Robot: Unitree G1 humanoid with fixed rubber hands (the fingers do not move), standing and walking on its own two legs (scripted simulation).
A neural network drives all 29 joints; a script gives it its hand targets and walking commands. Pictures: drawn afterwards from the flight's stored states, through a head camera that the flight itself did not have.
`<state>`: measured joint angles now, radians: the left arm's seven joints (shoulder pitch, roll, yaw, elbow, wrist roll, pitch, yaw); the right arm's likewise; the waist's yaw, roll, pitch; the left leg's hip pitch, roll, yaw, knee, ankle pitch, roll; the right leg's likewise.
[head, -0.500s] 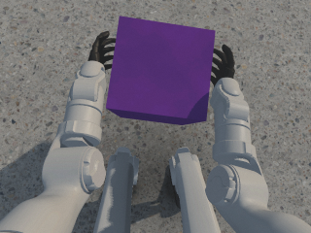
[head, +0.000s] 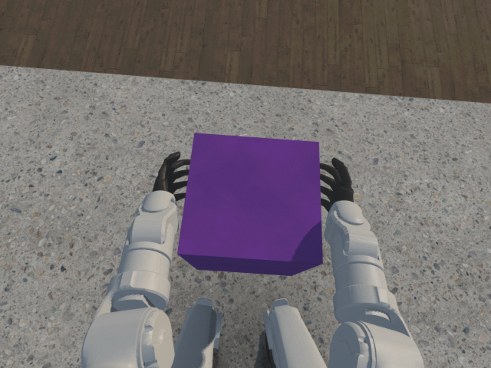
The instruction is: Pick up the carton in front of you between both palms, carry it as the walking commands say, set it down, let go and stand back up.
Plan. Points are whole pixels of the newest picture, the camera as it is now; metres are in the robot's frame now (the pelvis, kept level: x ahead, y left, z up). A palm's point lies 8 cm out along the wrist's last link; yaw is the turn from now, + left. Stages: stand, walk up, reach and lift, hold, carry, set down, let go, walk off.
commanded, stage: reach and lift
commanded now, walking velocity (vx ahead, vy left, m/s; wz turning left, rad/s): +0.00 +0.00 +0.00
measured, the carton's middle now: (249, 214) +0.40 -0.01 -0.11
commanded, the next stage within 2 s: hold in 1.64 s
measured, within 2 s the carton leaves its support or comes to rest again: neither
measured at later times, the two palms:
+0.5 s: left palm (136, 184) +0.35 +0.14 +0.11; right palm (384, 182) +0.36 -0.16 +0.12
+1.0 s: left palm (117, 181) +0.33 +0.14 +0.16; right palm (407, 176) +0.34 -0.15 +0.17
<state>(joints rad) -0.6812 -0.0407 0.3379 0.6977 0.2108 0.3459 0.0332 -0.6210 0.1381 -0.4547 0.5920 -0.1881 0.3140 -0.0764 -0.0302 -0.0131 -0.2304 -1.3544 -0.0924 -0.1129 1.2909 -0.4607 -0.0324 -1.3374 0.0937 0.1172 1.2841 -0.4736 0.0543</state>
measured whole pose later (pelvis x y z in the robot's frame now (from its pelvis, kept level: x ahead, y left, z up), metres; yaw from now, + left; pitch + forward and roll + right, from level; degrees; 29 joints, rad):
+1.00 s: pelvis +0.04 -0.01 +0.14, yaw +0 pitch -3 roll +0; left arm -0.34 -0.16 0.30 0.41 0.31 0.63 0.00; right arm -0.36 0.18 -0.34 0.42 -0.32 0.59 0.00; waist 0.00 -0.01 -0.01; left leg -0.19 -0.04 -0.14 0.47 -0.21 -0.02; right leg -0.19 0.04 0.14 0.48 -0.23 0.02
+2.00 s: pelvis +0.05 -0.01 +0.14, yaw +0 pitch -7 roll +0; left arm -0.28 -0.16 0.23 0.27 0.30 0.78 0.00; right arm -0.30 0.16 -0.26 0.28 -0.30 0.75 0.01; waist 0.00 -0.01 0.00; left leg -0.05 -0.03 -0.13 0.36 -0.18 -0.01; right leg -0.04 0.03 0.14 0.37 -0.19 0.01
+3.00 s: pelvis +0.38 -0.06 +0.14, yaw +2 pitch +5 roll +1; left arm -0.19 -0.14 0.12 -0.32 0.12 1.25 0.10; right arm -0.22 0.14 -0.15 -0.32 -0.11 1.24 -0.10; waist 0.02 0.01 -0.09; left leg -0.50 0.09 0.10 1.06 -0.36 0.00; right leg -0.28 -0.03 -0.25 0.42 -0.24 -0.07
